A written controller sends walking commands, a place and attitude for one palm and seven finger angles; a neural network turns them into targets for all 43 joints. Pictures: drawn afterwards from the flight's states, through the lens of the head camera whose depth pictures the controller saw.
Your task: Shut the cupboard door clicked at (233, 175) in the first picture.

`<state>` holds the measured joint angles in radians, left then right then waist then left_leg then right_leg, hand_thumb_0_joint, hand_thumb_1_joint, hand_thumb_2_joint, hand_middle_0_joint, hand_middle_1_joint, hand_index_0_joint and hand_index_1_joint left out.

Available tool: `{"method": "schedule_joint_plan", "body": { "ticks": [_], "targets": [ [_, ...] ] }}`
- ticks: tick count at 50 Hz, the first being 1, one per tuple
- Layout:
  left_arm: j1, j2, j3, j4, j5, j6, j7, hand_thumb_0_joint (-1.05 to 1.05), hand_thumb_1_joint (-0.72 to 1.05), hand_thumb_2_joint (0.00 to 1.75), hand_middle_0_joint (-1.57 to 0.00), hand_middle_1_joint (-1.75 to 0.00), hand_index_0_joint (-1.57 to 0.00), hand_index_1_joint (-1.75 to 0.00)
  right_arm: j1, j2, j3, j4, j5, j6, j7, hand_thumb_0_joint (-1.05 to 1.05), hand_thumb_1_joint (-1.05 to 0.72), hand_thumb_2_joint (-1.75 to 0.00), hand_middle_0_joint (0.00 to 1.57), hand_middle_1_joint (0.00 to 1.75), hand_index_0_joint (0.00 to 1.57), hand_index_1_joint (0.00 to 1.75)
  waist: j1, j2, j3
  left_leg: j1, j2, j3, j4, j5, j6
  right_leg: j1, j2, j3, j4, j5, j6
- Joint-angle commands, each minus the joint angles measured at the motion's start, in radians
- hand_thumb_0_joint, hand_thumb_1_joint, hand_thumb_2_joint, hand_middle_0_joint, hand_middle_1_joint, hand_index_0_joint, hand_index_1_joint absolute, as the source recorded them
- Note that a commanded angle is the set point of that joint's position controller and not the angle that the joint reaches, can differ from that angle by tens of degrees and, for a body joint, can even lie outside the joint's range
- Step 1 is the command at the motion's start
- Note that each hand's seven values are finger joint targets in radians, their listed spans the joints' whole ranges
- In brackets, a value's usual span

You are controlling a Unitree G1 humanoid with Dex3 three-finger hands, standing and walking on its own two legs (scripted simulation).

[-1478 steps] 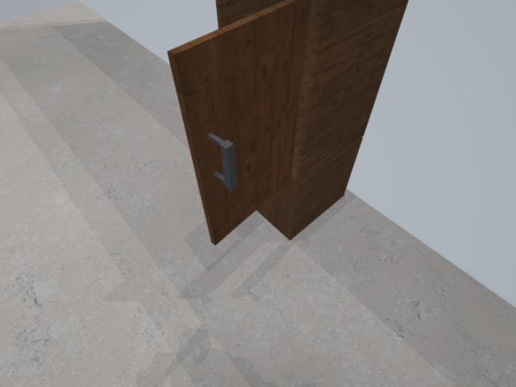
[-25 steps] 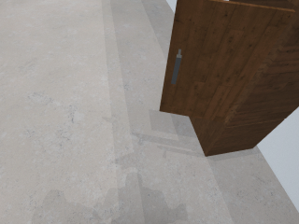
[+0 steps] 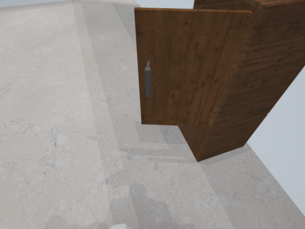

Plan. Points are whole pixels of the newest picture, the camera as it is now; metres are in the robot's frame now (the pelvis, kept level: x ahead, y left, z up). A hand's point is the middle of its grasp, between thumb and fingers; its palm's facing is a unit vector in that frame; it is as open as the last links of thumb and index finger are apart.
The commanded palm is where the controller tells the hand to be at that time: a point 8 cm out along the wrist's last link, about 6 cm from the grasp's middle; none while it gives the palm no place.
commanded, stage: take the last steps up to it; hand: left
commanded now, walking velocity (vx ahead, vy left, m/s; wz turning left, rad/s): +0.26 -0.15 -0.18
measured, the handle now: (148, 79) +0.65 +0.05 +0.00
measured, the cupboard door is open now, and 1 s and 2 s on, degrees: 68 68 68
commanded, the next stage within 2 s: come to a stop and stand still in 0.36 s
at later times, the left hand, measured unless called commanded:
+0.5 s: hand (123, 181) +0.30 +0.12 -0.17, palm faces -0.16 -0.97 -0.19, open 7.4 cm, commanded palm none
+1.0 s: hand (114, 196) +0.25 +0.15 -0.19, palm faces +0.02 -0.98 -0.21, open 7.4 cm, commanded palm none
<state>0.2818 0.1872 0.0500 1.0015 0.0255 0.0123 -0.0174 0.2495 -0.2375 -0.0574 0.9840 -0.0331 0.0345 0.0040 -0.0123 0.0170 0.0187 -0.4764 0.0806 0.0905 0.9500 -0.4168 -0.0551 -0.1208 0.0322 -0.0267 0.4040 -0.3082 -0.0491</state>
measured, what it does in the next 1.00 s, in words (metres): walks ahead: left foot, then right foot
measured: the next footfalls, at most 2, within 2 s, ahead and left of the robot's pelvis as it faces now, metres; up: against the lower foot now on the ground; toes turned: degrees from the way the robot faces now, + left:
left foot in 0.12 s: +0.12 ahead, +0.11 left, +0.00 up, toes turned +7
right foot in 0.52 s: +0.26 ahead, -0.22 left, +0.00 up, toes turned -10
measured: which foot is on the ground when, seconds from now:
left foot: up 0.00-0.10, down 0.12-0.52, up 0.54-0.92, down 0.94-1.00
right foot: down 0.00-0.12, up 0.14-0.50, down 0.52-0.94, up 0.96-1.00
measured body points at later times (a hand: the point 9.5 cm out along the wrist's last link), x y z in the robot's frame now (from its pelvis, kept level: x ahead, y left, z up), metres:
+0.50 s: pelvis +0.16 -0.06 -0.01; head +0.20 -0.06 +0.44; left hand +0.30 +0.17 -0.15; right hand +0.07 -0.29 -0.15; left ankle +0.08 +0.11 -0.74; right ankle +0.22 -0.21 -0.73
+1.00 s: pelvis +0.19 -0.05 -0.01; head +0.22 -0.02 +0.44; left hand +0.25 +0.20 -0.18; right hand +0.29 -0.30 -0.13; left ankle +0.20 +0.03 -0.74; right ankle +0.21 -0.20 -0.72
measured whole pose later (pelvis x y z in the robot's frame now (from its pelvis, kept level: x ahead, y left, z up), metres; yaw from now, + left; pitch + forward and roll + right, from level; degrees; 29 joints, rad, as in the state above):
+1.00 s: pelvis +0.19 -0.05 -0.01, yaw -3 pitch +0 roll -1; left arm 0.18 0.24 0.06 0.98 0.02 0.06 0.03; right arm 0.12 -0.19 -0.03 0.91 -0.03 0.03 0.00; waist 0.03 -0.05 0.07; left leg -0.30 0.00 0.04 0.61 -0.31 0.05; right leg -0.40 -0.05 -0.03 0.74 -0.43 0.02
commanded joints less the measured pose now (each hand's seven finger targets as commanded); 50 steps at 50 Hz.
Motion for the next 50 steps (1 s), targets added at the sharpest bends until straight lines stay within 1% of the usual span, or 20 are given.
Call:
{"method": "schedule_joint_plan", "body": {
  "ticks": [1, 4, 5, 6, 7, 11, 15, 22, 24, 25, 26, 27, 29, 32, 39, 44, 45, 46, 47, 50],
  "targets": [
    [-0.021, 0.189, 0.043, -0.046, 0.005, -0.030, 0.008, 0.00, 0.90, 0.90, -0.20, -0.30, -0.20, -0.30, -0.064, -0.056, -0.005, -0.107, 0.005, -0.052, -0.008, 0.00, -0.90, -0.90, 0.20, 0.30, 0.20, 0.30, 0.005, -0.149, 0.037, 0.004, -0.006, 0.019, -0.201, 0.044, 0.006, -0.025, -0.229, 0.212, -0.154, 0.128, -0.171],
    [-0.049, 0.179, 0.045, -0.037, -0.008, -0.025, 0.002, 0.00, 0.90, 0.90, -0.20, -0.30, -0.20, -0.30, 0.058, -0.078, -0.006, -0.061, 0.002, -0.071, -0.023, 0.00, -0.90, -0.90, 0.20, 0.30, 0.20, 0.30, -0.056, -0.097, 0.011, 0.271, -0.032, 0.054, -0.426, 0.201, 0.011, -0.126, -0.170, 0.169, -0.014, 0.156, -0.121],
    [-0.039, 0.141, 0.037, -0.039, -0.013, -0.024, -0.002, 0.00, 0.90, 0.90, -0.20, -0.30, -0.20, -0.30, 0.163, -0.135, -0.017, -0.026, -0.005, -0.082, -0.031, 0.00, -0.90, -0.90, 0.20, 0.30, 0.20, 0.30, -0.095, 0.027, -0.046, 0.463, 0.048, -0.060, -0.521, 0.195, 0.036, -0.227, -0.111, 0.122, 0.185, 0.164, -0.076],
    [0.013, 0.079, 0.024, -0.055, -0.019, -0.022, -0.012, 0.00, 0.90, 0.90, -0.20, -0.30, -0.20, -0.30, 0.270, -0.253, -0.042, -0.003, -0.025, -0.089, -0.041, 0.00, -0.90, -0.90, 0.20, 0.30, 0.20, 0.30, -0.116, 0.308, -0.125, 0.648, 0.348, -0.458, -0.619, 0.151, 0.154, -0.455, 0.007, 0.005, 0.490, -0.113, -0.004],
    [-0.057, 0.124, 0.018, -0.091, -0.004, -0.025, -0.013, 0.00, 0.90, 0.90, -0.20, -0.30, -0.20, -0.30, 0.320, -0.285, -0.038, -0.003, -0.016, -0.080, -0.049, 0.00, -0.90, -0.90, 0.20, 0.30, 0.20, 0.30, -0.139, 0.255, -0.115, 0.604, 0.477, -0.632, -0.688, 0.133, 0.242, -0.514, -0.001, 0.054, 0.697, -0.293, 0.002],
    [-0.098, 0.102, 0.037, -0.065, 0.010, 0.001, -0.028, 0.00, 0.90, 0.90, -0.20, -0.30, -0.20, -0.30, 0.131, -0.156, -0.002, -0.032, -0.009, -0.090, -0.059, 0.00, -0.90, -0.90, 0.20, 0.30, 0.20, 0.30, -0.033, 0.124, 0.057, 0.346, 0.346, -0.288, -0.716, 0.337, 0.171, -0.533, -0.098, 0.087, 0.830, -0.047, 0.045],
    [-0.101, 0.062, 0.024, -0.058, 0.002, 0.018, -0.035, 0.00, 0.90, 0.90, -0.20, -0.30, -0.20, -0.30, 0.120, -0.144, -0.007, -0.009, -0.005, -0.093, -0.050, 0.00, -0.90, -0.90, 0.20, 0.30, 0.20, 0.30, -0.012, 0.134, 0.029, 0.355, 0.265, -0.047, -0.699, 0.492, 0.154, -0.471, -0.105, 0.016, 0.628, 0.047, 0.071],
    [-0.157, 0.081, 0.020, -0.084, 0.003, -0.001, -0.035, 0.00, 0.90, 0.90, -0.20, -0.30, -0.20, -0.30, 0.095, -0.156, -0.032, 0.010, -0.005, -0.068, -0.031, 0.00, -0.90, -0.90, 0.20, 0.30, 0.20, 0.30, -0.011, 0.156, 0.052, 0.247, 0.244, -0.003, -0.615, 0.387, 0.134, -0.202, -0.067, -0.079, 0.223, 0.124, 0.057],
    [0.001, 0.113, 0.028, -0.033, 0.002, -0.021, -0.023, 0.00, 0.90, 0.90, -0.20, -0.30, -0.20, -0.30, 0.080, -0.148, -0.029, 0.015, 0.005, -0.060, -0.024, 0.00, -0.90, -0.90, 0.20, 0.30, 0.20, 0.30, 0.067, 0.091, -0.032, 0.245, 0.154, 0.061, -0.424, 0.432, 0.077, 0.008, -0.039, -0.090, 0.085, 0.212, 0.050],
    [0.094, 0.193, 0.041, -0.004, 0.008, -0.041, -0.005, 0.00, 0.90, 0.90, -0.20, -0.30, -0.20, -0.30, 0.111, -0.086, -0.016, 0.015, 0.016, -0.058, -0.016, 0.00, -0.90, -0.90, 0.20, 0.30, 0.20, 0.30, 0.102, -0.072, -0.115, 0.097, 0.074, 0.101, -0.205, 0.271, 0.036, 0.211, -0.194, 0.075, 0.043, 0.384, 0.010],
    [0.150, 0.270, 0.051, 0.018, 0.003, -0.051, 0.013, 0.00, 0.90, 0.90, -0.20, -0.30, -0.20, -0.30, 0.136, -0.002, 0.007, -0.010, 0.029, -0.054, -0.019, 0.00, -0.90, -0.90, 0.20, 0.30, 0.20, 0.30, 0.096, -0.281, -0.190, 0.012, -0.043, 0.057, 0.021, -0.239, 0.014, 0.262, -0.429, 0.310, -0.009, 0.742, -0.078],
    [0.091, 0.251, 0.028, 0.001, -0.011, -0.048, 0.025, 0.00, 0.90, 0.90, -0.20, -0.30, -0.20, -0.30, 0.122, -0.005, 0.014, -0.019, 0.035, -0.034, -0.033, 0.00, -0.90, -0.90, 0.20, 0.30, 0.20, 0.30, 0.066, -0.148, -0.140, 0.086, -0.005, -0.072, 0.030, -0.272, 0.020, 0.093, -0.454, 0.262, -0.025, 0.933, -0.114],
    [-0.042, 0.205, 0.020, -0.025, -0.004, -0.046, 0.047, 0.00, 0.90, 0.90, -0.20, -0.30, -0.20, -0.30, 0.168, -0.036, 0.009, 0.022, 0.040, -0.020, -0.039, 0.00, -0.90, -0.90, 0.20, 0.30, 0.20, 0.30, 0.020, -0.310, -0.162, 0.059, 0.006, -0.103, 0.093, -0.197, 0.011, 0.109, -0.414, 0.219, 0.031, 1.071, -0.141],
    [-0.090, 0.189, 0.027, -0.047, 0.000, -0.021, 0.059, 0.00, 0.90, 0.90, -0.20, -0.30, -0.20, -0.30, 0.097, -0.033, 0.006, 0.018, 0.036, 0.001, -0.033, 0.00, -0.90, -0.90, 0.20, 0.30, 0.20, 0.30, 0.026, -0.157, -0.126, 0.070, -0.032, -0.085, 0.088, -0.137, 0.003, 0.028, -0.391, 0.138, 0.020, 0.973, -0.144],
    [-0.119, 0.183, 0.043, -0.079, 0.006, -0.014, 0.065, 0.00, 0.90, 0.90, -0.20, -0.30, -0.20, -0.30, 0.005, -0.028, -0.009, -0.054, 0.022, 0.026, -0.010, 0.00, -0.90, -0.90, 0.20, 0.30, 0.20, 0.30, 0.018, -0.173, -0.095, 0.055, -0.055, -0.101, 0.038, -0.032, -0.005, -0.074, -0.392, 0.116, -0.041, 0.717, -0.152],
    [-0.128, 0.191, 0.045, -0.088, 0.005, -0.002, 0.056, 0.00, 0.90, 0.90, -0.20, -0.30, -0.20, -0.30, 0.059, -0.028, -0.005, -0.060, 0.022, 0.004, -0.009, 0.00, -0.90, -0.90, 0.20, 0.30, 0.20, 0.30, -0.020, -0.171, -0.108, 0.267, -0.066, -0.060, -0.388, 0.156, 0.013, -0.150, -0.327, 0.108, 0.030, 0.422, -0.083],
    [-0.112, 0.168, 0.039, -0.088, -0.002, 0.005, 0.054, 0.00, 0.90, 0.90, -0.20, -0.30, -0.20, -0.30, 0.079, -0.058, -0.007, -0.056, 0.020, -0.006, -0.007, 0.00, -0.90, -0.90, 0.20, 0.30, 0.20, 0.30, -0.022, -0.092, -0.111, 0.362, -0.030, -0.087, -0.524, 0.262, 0.023, -0.206, -0.276, 0.079, 0.102, 0.280, -0.033],
    [-0.068, 0.109, 0.027, -0.098, -0.008, 0.016, 0.050, 0.00, 0.90, 0.90, -0.20, -0.30, -0.20, -0.30, 0.053, -0.139, -0.017, -0.077, 0.010, -0.018, -0.008, 0.00, -0.90, -0.90, 0.20, 0.30, 0.20, 0.30, 0.000, 0.167, -0.108, 0.359, 0.168, -0.314, -0.612, 0.454, 0.097, -0.285, -0.137, -0.015, 0.219, -0.018, 0.046],
    [-0.075, 0.089, 0.017, -0.110, -0.006, 0.027, 0.053, 0.00, 0.90, 0.90, -0.20, -0.30, -0.20, -0.30, 0.004, -0.192, -0.023, -0.110, 0.004, -0.010, -0.013, 0.00, -0.90, -0.90, 0.20, 0.30, 0.20, 0.30, -0.003, 0.258, -0.041, 0.212, 0.292, -0.389, -0.659, 0.570, 0.193, -0.263, -0.073, -0.024, 0.373, -0.266, 0.073],
    [-0.066, 0.120, 0.027, -0.074, -0.004, 0.046, 0.050, 0.00, 0.90, 0.90, -0.20, -0.30, -0.20, -0.30, -0.095, -0.143, -0.001, -0.121, 0.001, -0.018, -0.046, 0.00, -0.90, -0.90, 0.20, 0.30, 0.20, 0.30, 0.025, 0.185, -0.016, 0.214, 0.203, -0.276, -0.627, 0.650, 0.220, -0.308, -0.043, 0.106, 0.635, -0.191, 0.071]
  ]
}}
